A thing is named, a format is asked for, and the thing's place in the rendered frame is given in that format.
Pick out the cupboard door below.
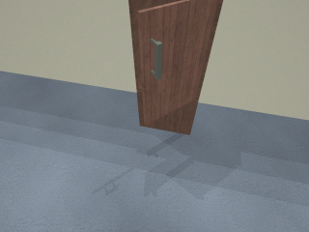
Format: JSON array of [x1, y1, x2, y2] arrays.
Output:
[[137, 0, 218, 126]]

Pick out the handle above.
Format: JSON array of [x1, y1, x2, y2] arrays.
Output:
[[150, 39, 163, 80]]

